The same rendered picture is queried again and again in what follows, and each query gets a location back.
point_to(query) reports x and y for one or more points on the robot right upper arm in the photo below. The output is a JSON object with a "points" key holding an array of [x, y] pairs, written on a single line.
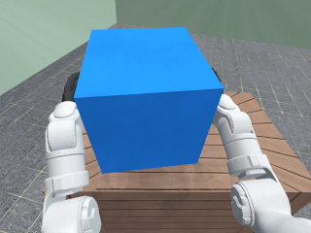
{"points": [[263, 206]]}

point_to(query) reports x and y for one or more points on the left robot hand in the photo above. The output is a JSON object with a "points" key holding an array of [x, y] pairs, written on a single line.
{"points": [[70, 88]]}

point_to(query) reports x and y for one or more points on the robot left upper arm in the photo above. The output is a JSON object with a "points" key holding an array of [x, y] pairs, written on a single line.
{"points": [[75, 215]]}

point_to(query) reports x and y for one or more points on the robot left forearm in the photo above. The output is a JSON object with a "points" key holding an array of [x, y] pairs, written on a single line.
{"points": [[64, 148]]}

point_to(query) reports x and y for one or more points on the carton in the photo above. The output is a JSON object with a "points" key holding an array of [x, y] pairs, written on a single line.
{"points": [[147, 98]]}

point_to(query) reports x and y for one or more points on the robot right forearm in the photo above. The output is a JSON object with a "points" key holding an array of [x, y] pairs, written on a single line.
{"points": [[245, 159]]}

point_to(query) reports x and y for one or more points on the pedestal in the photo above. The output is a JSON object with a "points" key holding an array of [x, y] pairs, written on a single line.
{"points": [[191, 198]]}

